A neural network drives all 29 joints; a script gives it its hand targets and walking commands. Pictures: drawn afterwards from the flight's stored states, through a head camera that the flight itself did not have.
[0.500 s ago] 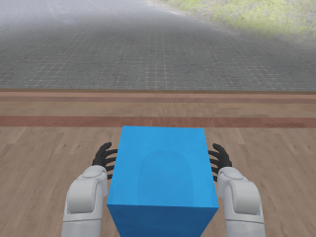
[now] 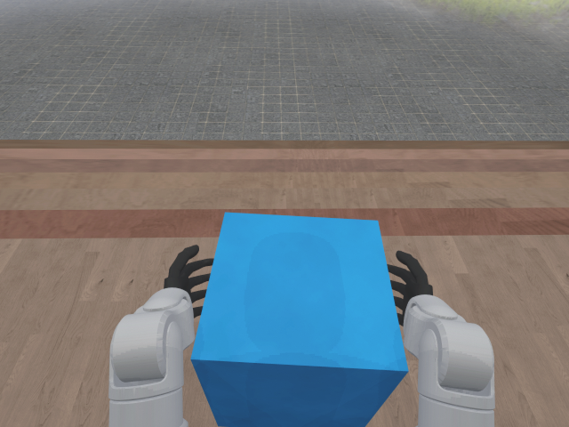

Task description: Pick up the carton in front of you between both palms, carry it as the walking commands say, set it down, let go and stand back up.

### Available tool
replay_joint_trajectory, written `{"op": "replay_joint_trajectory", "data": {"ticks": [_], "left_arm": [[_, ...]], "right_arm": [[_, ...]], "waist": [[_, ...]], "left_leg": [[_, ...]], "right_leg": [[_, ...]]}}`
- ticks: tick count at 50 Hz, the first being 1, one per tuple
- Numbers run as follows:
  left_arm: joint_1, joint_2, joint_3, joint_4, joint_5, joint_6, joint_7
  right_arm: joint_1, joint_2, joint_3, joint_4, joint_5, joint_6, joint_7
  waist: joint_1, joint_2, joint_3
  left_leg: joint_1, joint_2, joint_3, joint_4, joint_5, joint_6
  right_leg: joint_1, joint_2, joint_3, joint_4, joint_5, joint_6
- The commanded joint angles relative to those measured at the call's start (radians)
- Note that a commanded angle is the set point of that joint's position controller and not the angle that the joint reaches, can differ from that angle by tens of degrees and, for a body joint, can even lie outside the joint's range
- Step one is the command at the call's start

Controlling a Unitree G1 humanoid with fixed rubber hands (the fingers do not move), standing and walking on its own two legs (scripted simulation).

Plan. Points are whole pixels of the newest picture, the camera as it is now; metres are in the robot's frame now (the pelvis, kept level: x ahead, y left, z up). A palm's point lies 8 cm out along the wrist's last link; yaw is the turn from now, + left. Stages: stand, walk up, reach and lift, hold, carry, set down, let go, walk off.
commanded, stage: carry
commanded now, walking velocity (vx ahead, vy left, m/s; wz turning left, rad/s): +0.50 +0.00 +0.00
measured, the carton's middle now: (294, 327) +0.28 +0.00 +0.01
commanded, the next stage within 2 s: none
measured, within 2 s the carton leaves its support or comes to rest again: neither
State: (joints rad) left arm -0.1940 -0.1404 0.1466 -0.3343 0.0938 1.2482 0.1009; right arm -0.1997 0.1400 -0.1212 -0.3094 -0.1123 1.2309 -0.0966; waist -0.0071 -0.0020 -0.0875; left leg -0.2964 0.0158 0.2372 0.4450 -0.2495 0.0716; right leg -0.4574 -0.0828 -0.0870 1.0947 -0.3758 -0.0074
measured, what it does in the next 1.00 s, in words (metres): walks ahead: right foot, then left foot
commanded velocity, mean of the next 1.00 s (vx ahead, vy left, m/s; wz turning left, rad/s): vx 0.50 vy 0.00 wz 0.00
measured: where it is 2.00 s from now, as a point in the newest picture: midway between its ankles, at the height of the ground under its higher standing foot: (283, 215)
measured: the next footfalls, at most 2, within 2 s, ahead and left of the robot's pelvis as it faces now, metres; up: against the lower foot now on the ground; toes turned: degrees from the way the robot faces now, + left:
right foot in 0.28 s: +0.38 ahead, -0.10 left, +0.00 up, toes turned -9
left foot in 0.78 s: +0.70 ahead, +0.11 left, +0.00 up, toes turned +13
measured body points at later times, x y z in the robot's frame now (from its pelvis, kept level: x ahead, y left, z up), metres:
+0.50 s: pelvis +0.33 -0.04 +0.01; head +0.36 -0.04 +0.46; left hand +0.59 +0.15 +0.06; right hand +0.63 -0.15 +0.05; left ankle +0.28 +0.10 -0.66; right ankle +0.34 -0.09 -0.74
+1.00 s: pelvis +0.65 +0.05 +0.00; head +0.69 +0.06 +0.45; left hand +0.98 +0.20 +0.09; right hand +0.98 -0.11 +0.10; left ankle +0.66 +0.10 -0.74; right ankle +0.65 -0.10 -0.64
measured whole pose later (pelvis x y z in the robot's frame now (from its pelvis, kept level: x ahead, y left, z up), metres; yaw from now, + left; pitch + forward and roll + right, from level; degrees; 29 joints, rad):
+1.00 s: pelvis +0.65 +0.05 +0.00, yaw +2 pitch +4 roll -1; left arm -0.40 -0.10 0.16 -0.25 0.11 1.23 0.10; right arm -0.39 0.10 -0.18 -0.23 -0.08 1.21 -0.11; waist -0.05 -0.01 -0.01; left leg -0.31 0.02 0.21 0.49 -0.25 0.09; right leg -0.63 -0.07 -0.04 1.20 -0.30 -0.04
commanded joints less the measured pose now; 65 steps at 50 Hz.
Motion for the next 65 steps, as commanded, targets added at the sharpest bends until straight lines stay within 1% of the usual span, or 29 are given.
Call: {"op": "replay_joint_trajectory", "data": {"ticks": [1,10,13,14,15,16,17,18,20,22,27,34,36,38,39,40,41,42,44,46,49,53,58,60,61,62,63,64,65], "left_arm": [[-0.472,-0.924,-0.749,-0.063,-0.398,-0.024,-0.267],[-0.359,-0.905,-0.748,-0.069,-0.335,-0.044,-0.242],[-0.357,-0.909,-0.756,-0.064,-0.353,-0.045,-0.255],[-0.355,-0.906,-0.755,-0.058,-0.357,-0.047,-0.261],[-0.350,-0.905,-0.754,-0.053,-0.358,-0.047,-0.265],[-0.357,-0.898,-0.745,-0.022,-0.352,-0.058,-0.271],[-0.349,-0.927,-0.757,-0.025,-0.374,-0.062,-0.275],[-0.371,-0.949,-0.766,-0.046,-0.390,-0.068,-0.278],[-0.410,-0.990,-0.787,-0.079,-0.409,-0.083,-0.281],[-0.403,-1.000,-0.801,-0.099,-0.422,-0.093,-0.285],[-0.336,-0.942,-0.799,-0.115,-0.430,-0.096,-0.302],[-0.350,-0.818,-0.761,-0.159,-0.400,-0.057,-0.278],[-0.389,-0.779,-0.753,-0.157,-0.393,-0.039,-0.267],[-0.442,-0.738,-0.751,-0.153,-0.393,-0.021,-0.256],[-0.478,-0.711,-0.752,-0.146,-0.390,-0.011,-0.251],[-0.531,-0.713,-0.757,-0.155,-0.404,0.004,-0.246],[-0.566,-0.713,-0.755,-0.135,-0.406,0.010,-0.243],[-0.599,-0.741,-0.753,-0.101,-0.407,0.007,-0.240],[-0.660,-0.781,-0.742,-0.058,-0.401,-0.006,-0.236],[-0.713,-0.798,-0.734,-0.008,-0.390,-0.022,-0.224],[-0.802,-0.787,-0.717,0.075,-0.376,-0.043,-0.203],[-0.916,-0.791,-0.682,0.187,-0.390,-0.054,-0.193],[-1.066,-0.853,-0.638,0.289,-0.434,-0.061,-0.198],[-1.105,-0.877,-0.614,0.316,-0.444,-0.059,-0.203],[-1.114,-0.884,-0.599,0.332,-0.449,-0.060,-0.205],[-1.107,-0.897,-0.586,0.354,-0.448,-0.060,-0.209],[-1.076,-0.897,-0.566,0.372,-0.447,-0.062,-0.215],[-1.100,-0.876,-0.551,0.372,-0.441,-0.065,-0.218],[-1.093,-0.927,-0.566,0.383,-0.464,-0.061,-0.228]], "right_arm": [[-0.490,0.945,0.725,-0.110,0.427,-0.013,0.252],[-0.367,0.885,0.727,-0.088,0.426,-0.018,0.289],[-0.371,0.878,0.729,-0.094,0.418,-0.020,0.288],[-0.369,0.875,0.730,-0.094,0.414,-0.021,0.287],[-0.379,0.868,0.729,-0.094,0.408,-0.023,0.289],[-0.396,0.879,0.740,-0.123,0.412,-0.018,0.287],[-0.406,0.878,0.739,-0.105,0.408,-0.024,0.287],[-0.407,0.908,0.744,-0.096,0.410,-0.034,0.287],[-0.398,0.958,0.748,-0.094,0.409,-0.058,0.284],[-0.361,0.982,0.753,-0.088,0.397,-0.076,0.273],[-0.294,0.969,0.765,-0.098,0.362,-0.098,0.244],[-0.369,0.843,0.768,-0.191,0.399,-0.043,0.238],[-0.404,0.799,0.755,-0.190,0.409,-0.021,0.240],[-0.426,0.762,0.729,-0.155,0.410,-0.003,0.241],[-0.445,0.738,0.714,-0.134,0.409,0.005,0.241],[-0.465,0.701,0.690,-0.098,0.396,0.006,0.242],[-0.488,0.718,0.698,-0.080,0.414,0.009,0.241],[-0.544,0.727,0.705,-0.095,0.433,0.011,0.242],[-0.645,0.787,0.726,-0.082,0.461,0.005,0.247],[-0.751,0.815,0.739,-0.058,0.488,-0.009,0.251],[-0.857,0.810,0.725,0.028,0.509,-0.029,0.253],[-0.944,0.805,0.667,0.167,0.506,-0.042,0.247],[-1.054,0.852,0.599,0.293,0.496,-0.054,0.231],[-1.087,0.879,0.580,0.315,0.491,-0.056,0.223],[-1.102,0.892,0.574,0.323,0.491,-0.055,0.219],[-1.120,0.906,0.576,0.329,0.490,-0.054,0.216],[-1.138,0.908,0.573,0.327,0.486,-0.054,0.213],[-1.117,0.951,0.567,0.345,0.480,-0.047,0.210],[-1.117,0.935,0.545,0.331,0.457,-0.046,0.201]], "waist": [[-0.013,0.074,-0.254],[-0.015,0.165,-0.114],[0.012,0.167,-0.183],[0.025,0.131,-0.242],[0.050,0.027,-0.304],[0.036,-0.249,-0.366],[0.035,-0.224,-0.329],[0.033,-0.181,-0.315],[0.025,-0.011,-0.293],[0.024,-0.064,-0.306],[0.024,-0.130,-0.233],[0.034,-0.154,-0.097],[0.026,-0.158,-0.093],[-0.009,-0.107,-0.187],[-0.046,-0.031,-0.253],[-0.057,0.234,-0.335],[-0.056,0.328,-0.320],[-0.051,0.251,-0.313],[-0.047,0.062,-0.300],[-0.031,0.075,-0.313],[-0.019,0.105,-0.296],[-0.039,0.118,-0.251],[-0.055,0.126,-0.205],[-0.028,0.168,-0.228],[0.007,0.158,-0.271],[0.078,0.121,-0.356],[0.152,0.007,-0.398],[0.077,-0.268,-0.516],[0.097,-0.352,-0.525]], "left_leg": [[0.425,0.304,-0.356,-0.235,0.298,0.071],[0.393,0.205,-0.105,-0.210,0.595,0.035],[0.345,0.180,-0.004,0.019,0.769,-0.013],[0.250,0.150,0.015,0.183,0.681,-0.038],[0.098,0.129,-0.006,0.423,0.401,-0.059],[-0.232,-0.017,-0.055,0.726,-0.022,-0.102],[-0.350,-0.015,-0.186,0.870,-0.218,-0.071],[-0.368,0.037,-0.224,0.904,-0.190,-0.044],[-0.338,0.103,-0.242,0.788,-0.086,-0.034],[-0.286,0.102,-0.209,0.663,-0.037,-0.043],[-0.337,0.078,-0.114,0.390,0.052,-0.073],[-0.290,0.043,-0.022,0.119,0.195,-0.047],[-0.204,0.028,-0.009,0.088,0.185,-0.029],[0.096,-0.064,0.062,0.043,0.115,-0.019],[0.307,0.020,-0.062,0.047,0.053,-0.012],[0.497,0.315,-0.580,-0.078,-0.119,0.127],[0.549,0.383,-0.798,-0.192,-0.023,0.194],[0.530,0.381,-0.700,-0.155,0.106,0.191],[0.414,0.322,-0.511,-0.088,0.282,0.134],[0.326,0.286,-0.397,-0.108,0.224,0.091],[0.288,0.266,-0.325,-0.133,0.194,0.111],[0.337,0.233,-0.255,-0.098,0.337,0.131],[0.328,0.170,-0.163,-0.046,0.533,0.094],[0.337,0.173,-0.135,0.015,0.675,0.065],[0.331,0.150,-0.094,0.108,0.710,0.037],[0.301,0.134,-0.053,0.318,0.745,0.007],[0.143,0.076,-0.048,0.562,0.580,-0.001],[-0.169,-0.061,-0.103,0.827,0.060,-0.030],[-0.362,-0.117,-0.210,0.986,-0.287,-0.023]], "right_leg": [[-0.226,-0.032,0.023,-0.117,0.075,-0.002],[-0.082,0.060,-0.154,-0.570,0.345,-0.016],[0.213,0.123,-0.226,-0.639,0.339,-0.034],[0.405,0.122,-0.222,-0.650,0.269,-0.038],[0.573,-0.052,0.011,-0.678,0.114,-0.052],[0.773,-0.340,0.548,-0.811,-0.016,-0.222],[0.745,-0.364,0.613,-0.878,0.114,-0.253],[0.700,-0.332,0.490,-0.859,0.266,-0.232],[0.584,-0.282,0.304,-0.841,0.425,-0.168],[0.545,-0.244,0.188,-0.866,0.416,-0.124],[0.551,-0.189,0.032,-0.901,0.467,-0.123],[0.553,-0.162,-0.062,-0.866,0.576,-0.108],[0.547,-0.162,-0.086,-0.795,0.651,-0.091],[0.454,-0.091,-0.171,-0.504,0.744,-0.055],[0.297,-0.059,-0.157,-0.297,0.566,-0.033],[0.013,0.057,-0.131,0.034,0.267,0.016],[-0.190,0.127,-0.009,0.221,-0.124,0.008],[-0.247,0.065,0.080,0.323,-0.118,-0.021],[-0.257,0.003,0.106,0.286,-0.028,-0.050],[-0.202,-0.012,0.094,0.191,0.057,-0.047],[-0.238,-0.006,0.056,0.109,0.103,-0.034],[-0.335,-0.003,0.011,-0.092,0.193,-0.032],[-0.182,0.071,-0.091,-0.458,0.331,-0.067],[-0.049,0.097,-0.094,-0.513,0.336,-0.088],[0.083,0.125,-0.101,-0.574,0.356,-0.096],[0.283,0.129,-0.101,-0.563,0.411,-0.104],[0.461,0.082,-0.043,-0.532,0.416,-0.080],[0.707,-0.178,0.431,-0.566,0.447,-0.245],[0.788,-0.242,0.629,-0.663,0.399,-0.313]]}}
